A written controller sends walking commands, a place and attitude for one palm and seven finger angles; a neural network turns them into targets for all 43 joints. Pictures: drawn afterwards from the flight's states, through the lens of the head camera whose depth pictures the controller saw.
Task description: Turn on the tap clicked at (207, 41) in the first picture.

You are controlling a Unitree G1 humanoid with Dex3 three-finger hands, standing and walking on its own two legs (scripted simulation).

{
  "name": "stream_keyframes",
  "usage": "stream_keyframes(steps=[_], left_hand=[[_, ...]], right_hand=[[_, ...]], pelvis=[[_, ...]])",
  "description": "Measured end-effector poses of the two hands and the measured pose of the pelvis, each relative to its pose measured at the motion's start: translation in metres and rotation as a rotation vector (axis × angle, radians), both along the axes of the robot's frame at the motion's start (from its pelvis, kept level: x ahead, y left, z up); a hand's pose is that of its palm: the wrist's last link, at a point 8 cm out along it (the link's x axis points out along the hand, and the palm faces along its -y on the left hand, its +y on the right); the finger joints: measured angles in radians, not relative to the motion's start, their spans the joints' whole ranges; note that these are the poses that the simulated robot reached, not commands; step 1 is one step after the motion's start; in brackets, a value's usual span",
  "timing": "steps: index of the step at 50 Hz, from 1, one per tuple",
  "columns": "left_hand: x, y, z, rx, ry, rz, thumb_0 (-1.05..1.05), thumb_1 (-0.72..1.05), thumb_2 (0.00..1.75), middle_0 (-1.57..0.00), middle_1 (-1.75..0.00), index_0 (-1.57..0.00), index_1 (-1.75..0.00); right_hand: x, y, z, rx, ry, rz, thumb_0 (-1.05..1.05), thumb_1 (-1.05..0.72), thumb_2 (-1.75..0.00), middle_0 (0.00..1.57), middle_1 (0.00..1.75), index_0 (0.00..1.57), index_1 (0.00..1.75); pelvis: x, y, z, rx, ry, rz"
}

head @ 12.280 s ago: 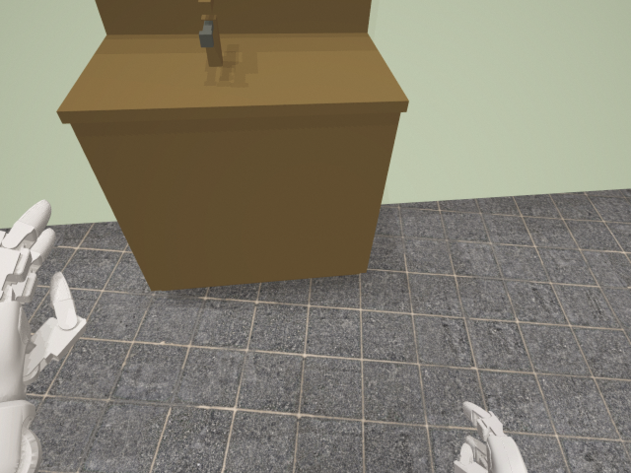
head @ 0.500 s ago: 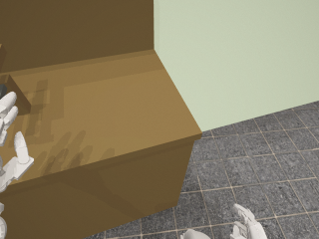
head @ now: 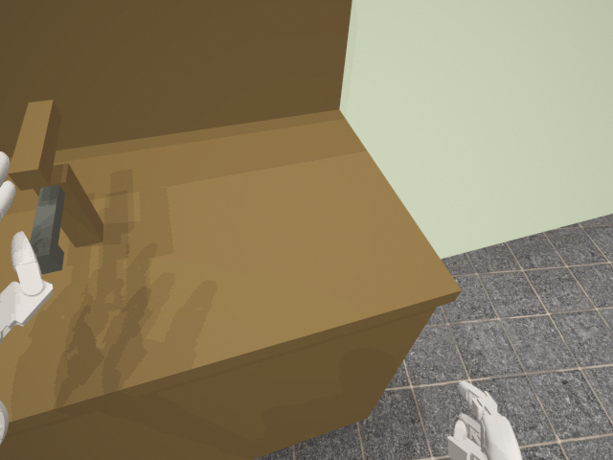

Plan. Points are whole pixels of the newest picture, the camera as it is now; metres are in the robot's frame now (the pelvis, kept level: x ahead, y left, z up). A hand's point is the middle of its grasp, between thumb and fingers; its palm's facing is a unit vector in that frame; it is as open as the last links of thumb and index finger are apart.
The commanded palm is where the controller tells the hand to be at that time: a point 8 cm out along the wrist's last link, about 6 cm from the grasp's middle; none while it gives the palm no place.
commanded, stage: come to a stop and stand still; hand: left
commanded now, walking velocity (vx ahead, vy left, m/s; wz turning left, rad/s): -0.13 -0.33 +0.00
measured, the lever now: (42, 256) +0.27 +0.30 +0.15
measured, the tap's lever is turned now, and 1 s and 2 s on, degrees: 0 0 0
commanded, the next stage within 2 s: look again from close up in 1.24 s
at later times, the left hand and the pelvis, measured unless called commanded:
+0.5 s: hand (10, 256) +0.24 +0.28 +0.21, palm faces +0.45 -0.80 -0.40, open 7.4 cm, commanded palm +0.15 +0.29 +0.19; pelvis +0.00 +0.01 +0.01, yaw +1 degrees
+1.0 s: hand out of the picture +0.21 +0.31 +0.18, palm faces +0.44 -0.83 -0.33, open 7.4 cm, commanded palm +0.15 +0.33 +0.19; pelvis +0.00 +0.05 +0.01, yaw +2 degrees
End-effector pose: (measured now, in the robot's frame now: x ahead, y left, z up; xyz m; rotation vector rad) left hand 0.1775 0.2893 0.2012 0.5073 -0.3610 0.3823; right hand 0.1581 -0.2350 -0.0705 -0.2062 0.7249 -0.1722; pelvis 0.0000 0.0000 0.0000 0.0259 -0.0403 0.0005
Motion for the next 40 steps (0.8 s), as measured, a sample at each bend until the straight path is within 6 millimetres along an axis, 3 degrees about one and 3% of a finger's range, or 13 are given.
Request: stream_keyframes(steps=[5, 10, 14, 21, 26, 29, 35, 40], left_hand=[[0.008, 0.010, -0.001, -0.058, -0.001, 0.010, 0.01, 0.89, 0.90, -0.21, -0.31, -0.20, -0.30], [0.009, 0.000, 0.004, -0.067, 0.031, -0.038, 0.01, 0.89, 0.90, -0.21, -0.31, -0.20, -0.30], [0.007, 0.004, 0.002, -0.062, 0.080, -0.033, 0.01, 0.89, 0.90, -0.21, -0.31, -0.21, -0.30], [0.000, 0.009, -0.009, -0.119, 0.118, 0.022, 0.01, 0.89, 0.90, -0.21, -0.31, -0.21, -0.30], [0.019, 0.034, 0.026, 0.025, -0.053, 0.023, 0.01, 0.88, 0.90, -0.22, -0.31, -0.21, -0.30], [0.025, 0.038, 0.033, 0.032, -0.103, 0.018, 0.01, 0.89, 0.90, -0.21, -0.31, -0.21, -0.30], [0.014, 0.015, 0.000, -0.006, 0.035, -0.117, 0.01, 0.89, 0.90, -0.21, -0.31, -0.20, -0.30], [0.003, 0.036, -0.021, -0.029, 0.117, -0.072, 0.01, 0.88, 0.90, -0.22, -0.31, -0.21, -0.30]], right_hand=[[0.008, 0.045, 0.005, 0.075, -0.014, 0.076, 0.01, -0.91, -0.90, 0.20, 0.30, 0.20, 0.30], [0.014, 0.065, 0.006, 0.119, -0.016, 0.123, 0.01, -0.90, -0.90, 0.21, 0.30, 0.20, 0.30], [0.016, 0.059, 0.009, 0.114, -0.022, 0.099, 0.01, -0.90, -0.90, 0.21, 0.30, 0.20, 0.30], [0.011, 0.028, 0.016, 0.031, -0.023, 0.059, 0.01, -0.90, -0.90, 0.21, 0.30, 0.20, 0.30], [0.003, 0.016, 0.019, -0.026, -0.009, 0.119, 0.01, -0.90, -0.90, 0.20, 0.30, 0.20, 0.30], [-0.003, 0.008, 0.022, -0.024, -0.028, 0.118, 0.01, -0.90, -0.90, 0.20, 0.30, 0.20, 0.30], [-0.019, 0.004, 0.022, -0.034, -0.028, 0.070, 0.01, -0.90, -0.90, 0.20, 0.30, 0.20, 0.30], [-0.025, 0.017, 0.012, -0.043, 0.047, 0.086, 0.01, -0.91, -0.90, 0.20, 0.30, 0.20, 0.30]], pelvis=[[0.008, 0.008, 0.007, -0.009, 0.017, -0.005], [0.008, 0.014, 0.012, -0.041, 0.021, -0.010], [0.006, 0.014, 0.014, -0.042, 0.028, -0.022], [0.003, 0.012, 0.016, -0.043, 0.026, -0.018], [-0.005, 0.006, 0.013, -0.041, 0.026, 0.004], [-0.005, 0.008, 0.012, -0.040, 0.041, -0.011], [0.001, 0.020, 0.012, -0.034, 0.050, -0.010], [0.002, 0.028, 0.012, -0.037, 0.050, 0.016]])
